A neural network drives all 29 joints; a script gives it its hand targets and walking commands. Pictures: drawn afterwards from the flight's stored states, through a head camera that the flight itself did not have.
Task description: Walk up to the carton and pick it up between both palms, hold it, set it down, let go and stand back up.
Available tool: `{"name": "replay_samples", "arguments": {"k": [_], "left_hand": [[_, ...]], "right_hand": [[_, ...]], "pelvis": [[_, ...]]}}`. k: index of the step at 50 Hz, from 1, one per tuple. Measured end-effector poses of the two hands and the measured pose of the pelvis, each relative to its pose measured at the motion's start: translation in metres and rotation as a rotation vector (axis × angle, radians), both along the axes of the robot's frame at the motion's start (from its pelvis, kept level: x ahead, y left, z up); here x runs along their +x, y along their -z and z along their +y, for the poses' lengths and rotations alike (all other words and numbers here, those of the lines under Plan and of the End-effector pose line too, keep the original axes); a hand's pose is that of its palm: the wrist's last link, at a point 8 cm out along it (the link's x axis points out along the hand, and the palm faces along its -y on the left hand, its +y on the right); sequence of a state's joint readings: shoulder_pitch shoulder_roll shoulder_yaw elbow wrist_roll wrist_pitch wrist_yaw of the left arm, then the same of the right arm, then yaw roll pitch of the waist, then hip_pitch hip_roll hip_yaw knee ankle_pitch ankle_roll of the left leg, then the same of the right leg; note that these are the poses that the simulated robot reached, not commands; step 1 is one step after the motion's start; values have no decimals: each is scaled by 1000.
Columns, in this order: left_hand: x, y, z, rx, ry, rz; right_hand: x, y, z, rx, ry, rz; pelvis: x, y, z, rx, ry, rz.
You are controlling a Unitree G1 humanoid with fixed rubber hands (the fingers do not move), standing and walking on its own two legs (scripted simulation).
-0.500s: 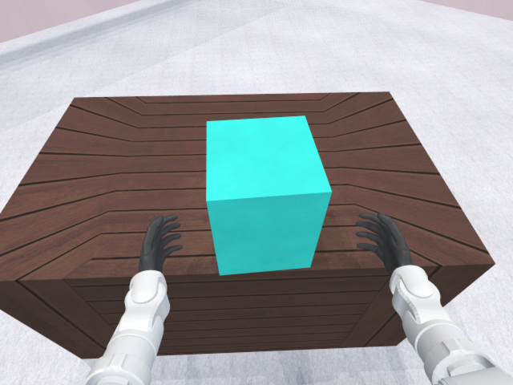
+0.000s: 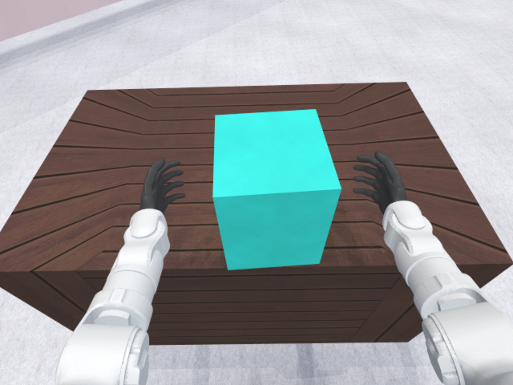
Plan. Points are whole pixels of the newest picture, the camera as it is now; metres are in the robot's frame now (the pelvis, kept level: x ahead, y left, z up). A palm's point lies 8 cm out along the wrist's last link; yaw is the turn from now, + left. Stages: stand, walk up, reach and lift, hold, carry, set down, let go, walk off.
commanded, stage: reach and lift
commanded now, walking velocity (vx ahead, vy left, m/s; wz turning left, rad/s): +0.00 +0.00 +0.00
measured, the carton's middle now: (269, 193) +0.49 +0.02 -0.02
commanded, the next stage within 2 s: none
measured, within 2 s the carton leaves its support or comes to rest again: neither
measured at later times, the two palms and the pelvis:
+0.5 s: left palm (149, 164) +0.43 +0.22 +0.12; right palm (384, 153) +0.46 -0.17 +0.12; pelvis +0.00 -0.01 +0.00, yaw +1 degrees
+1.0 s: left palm (149, 160) +0.44 +0.23 +0.11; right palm (378, 140) +0.49 -0.16 +0.13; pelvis +0.00 -0.01 +0.00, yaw +3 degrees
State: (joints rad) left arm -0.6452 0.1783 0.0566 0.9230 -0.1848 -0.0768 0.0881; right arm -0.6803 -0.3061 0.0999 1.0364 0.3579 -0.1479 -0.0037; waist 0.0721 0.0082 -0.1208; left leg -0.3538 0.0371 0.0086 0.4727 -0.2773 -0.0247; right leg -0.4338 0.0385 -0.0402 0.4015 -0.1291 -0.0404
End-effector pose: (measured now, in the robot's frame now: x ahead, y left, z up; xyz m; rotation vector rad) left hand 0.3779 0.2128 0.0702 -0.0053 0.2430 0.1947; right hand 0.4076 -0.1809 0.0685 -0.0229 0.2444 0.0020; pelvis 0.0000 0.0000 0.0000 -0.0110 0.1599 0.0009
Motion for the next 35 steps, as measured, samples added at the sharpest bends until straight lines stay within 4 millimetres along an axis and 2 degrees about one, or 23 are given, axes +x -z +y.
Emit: {"name": "replay_samples", "arguments": {"k": [7,15,28,35], "left_hand": [[10,-5,-5,-8,12,27],[31,-25,-7,13,-6,33],[54,-52,12,24,-35,18],[66,-64,11,36,-34,28]], "right_hand": [[15,-18,-4,-12,14,12],[37,-35,-1,4,2,25],[62,-56,17,6,2,20],[78,-73,18,17,19,18]], "pelvis": [[-1,-1,-2,-1,-3,19],[-1,1,-4,0,-6,59],[1,2,-6,1,-23,111],[1,3,-7,-6,-32,150]]}}
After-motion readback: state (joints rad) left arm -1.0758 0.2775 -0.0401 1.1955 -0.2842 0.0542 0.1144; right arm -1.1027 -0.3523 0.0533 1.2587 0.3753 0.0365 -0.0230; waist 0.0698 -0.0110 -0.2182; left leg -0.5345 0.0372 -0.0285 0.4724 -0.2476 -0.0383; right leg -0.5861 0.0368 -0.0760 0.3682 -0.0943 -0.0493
